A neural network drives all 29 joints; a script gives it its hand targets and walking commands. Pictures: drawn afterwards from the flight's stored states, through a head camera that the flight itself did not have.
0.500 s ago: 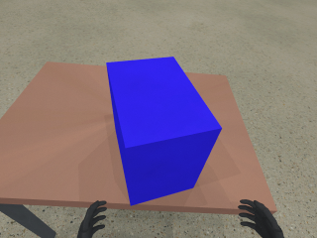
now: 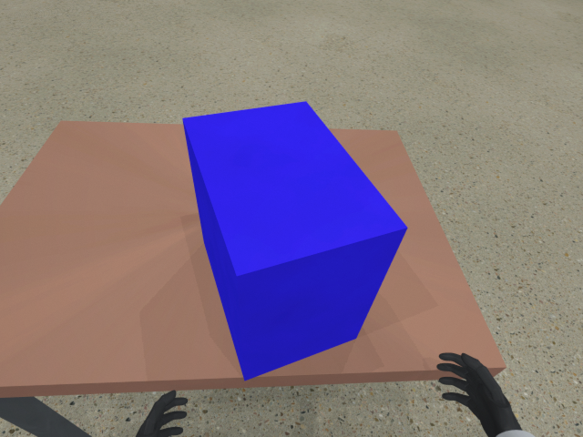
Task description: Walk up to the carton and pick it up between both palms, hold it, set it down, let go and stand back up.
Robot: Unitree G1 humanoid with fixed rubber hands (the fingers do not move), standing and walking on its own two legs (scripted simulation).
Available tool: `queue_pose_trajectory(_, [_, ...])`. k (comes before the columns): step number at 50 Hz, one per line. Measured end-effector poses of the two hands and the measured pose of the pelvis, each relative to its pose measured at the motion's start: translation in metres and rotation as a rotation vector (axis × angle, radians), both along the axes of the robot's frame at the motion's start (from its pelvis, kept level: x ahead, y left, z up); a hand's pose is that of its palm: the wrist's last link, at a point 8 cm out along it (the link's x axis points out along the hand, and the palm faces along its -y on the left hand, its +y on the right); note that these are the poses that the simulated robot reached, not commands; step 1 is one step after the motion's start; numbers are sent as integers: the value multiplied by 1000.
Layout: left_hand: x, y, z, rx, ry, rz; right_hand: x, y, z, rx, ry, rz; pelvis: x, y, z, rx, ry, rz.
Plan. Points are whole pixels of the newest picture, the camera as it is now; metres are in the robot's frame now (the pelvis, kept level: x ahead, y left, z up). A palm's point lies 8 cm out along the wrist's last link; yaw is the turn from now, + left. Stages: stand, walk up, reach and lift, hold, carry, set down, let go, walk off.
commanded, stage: set down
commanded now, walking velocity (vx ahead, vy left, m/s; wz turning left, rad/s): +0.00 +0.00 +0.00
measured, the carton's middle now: (276, 237) +0.40 +0.04 +0.05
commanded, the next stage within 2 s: let go in 0.14 s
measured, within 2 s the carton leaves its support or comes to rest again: neither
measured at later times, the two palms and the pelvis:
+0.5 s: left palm out of the picture +0.16 +0.22 -0.10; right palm (488, 424) +0.17 -0.25 -0.03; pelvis +0.00 +0.02 +0.00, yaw -2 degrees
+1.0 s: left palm out of the picture +0.07 +0.26 -0.12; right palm out of the picture +0.08 -0.25 -0.11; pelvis -0.01 +0.00 -0.01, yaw +0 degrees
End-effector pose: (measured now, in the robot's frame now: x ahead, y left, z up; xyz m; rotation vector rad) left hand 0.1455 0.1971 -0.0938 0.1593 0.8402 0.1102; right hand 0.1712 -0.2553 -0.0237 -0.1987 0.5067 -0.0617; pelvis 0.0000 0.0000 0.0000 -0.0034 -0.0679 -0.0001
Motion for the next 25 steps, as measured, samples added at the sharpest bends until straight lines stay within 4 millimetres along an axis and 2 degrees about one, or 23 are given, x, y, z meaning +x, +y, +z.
queue_pose_trajectory(8, [4,8,-12,7,38,-32,-1,4,0,-31,9,-32,-4,5,-1,-3,-12,-7])
queue_pose_trajectory(20, [18,19,-4,30,21,-84,-5,9,-5,-23,-26,-99,-4,16,-2,-6,-36,-27])
queue_pose_trajectory(25, [14,21,-4,28,36,-91,-6,9,-6,-25,-32,-104,-4,17,-2,-5,-47,-31])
